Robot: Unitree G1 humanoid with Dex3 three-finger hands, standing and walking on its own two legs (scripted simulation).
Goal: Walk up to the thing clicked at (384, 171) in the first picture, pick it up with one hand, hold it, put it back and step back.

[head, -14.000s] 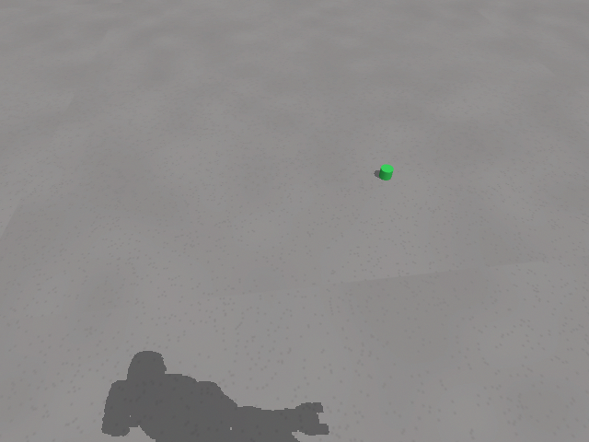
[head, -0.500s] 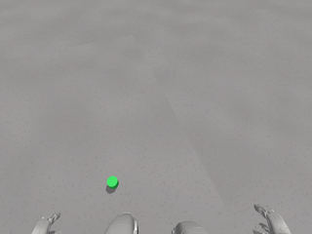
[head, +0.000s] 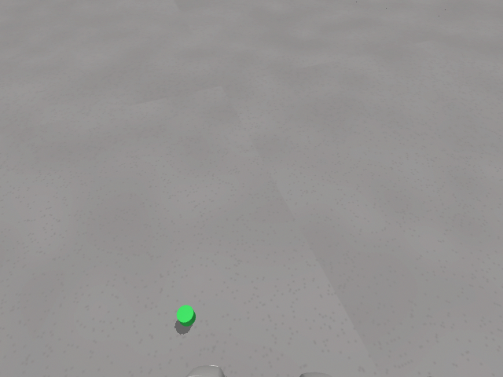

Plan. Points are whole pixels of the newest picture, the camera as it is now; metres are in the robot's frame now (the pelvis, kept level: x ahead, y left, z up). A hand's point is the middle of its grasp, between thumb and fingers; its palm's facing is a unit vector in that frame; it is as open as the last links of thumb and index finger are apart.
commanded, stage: walk up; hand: left
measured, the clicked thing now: (186, 315) +0.42 +0.27 -0.73
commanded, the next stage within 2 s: stand in 2.00 s
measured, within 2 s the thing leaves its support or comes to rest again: neither
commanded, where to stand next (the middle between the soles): +0.04 +0.02 m, yaw +1 degrees
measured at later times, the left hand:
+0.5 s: hand out of the picture +0.07 +0.28 -0.15, palm faces +0.02 -0.93 -0.37, open 7.4 cm
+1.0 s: hand out of the picture +0.04 +0.28 -0.15, palm faces +0.01 -0.91 -0.41, open 7.4 cm
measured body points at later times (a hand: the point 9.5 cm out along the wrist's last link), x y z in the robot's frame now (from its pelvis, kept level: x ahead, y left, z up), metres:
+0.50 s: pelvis +0.01 +0.01 -0.01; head +0.03 +0.01 +0.44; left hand +0.07 +0.33 -0.13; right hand +0.07 -0.31 -0.13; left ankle -0.02 +0.15 -0.73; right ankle +0.08 -0.11 -0.73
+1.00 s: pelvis -0.05 +0.00 -0.01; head +0.00 +0.00 +0.44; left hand +0.04 +0.33 -0.12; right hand +0.06 -0.31 -0.13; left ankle -0.03 +0.14 -0.72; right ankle -0.03 -0.10 -0.73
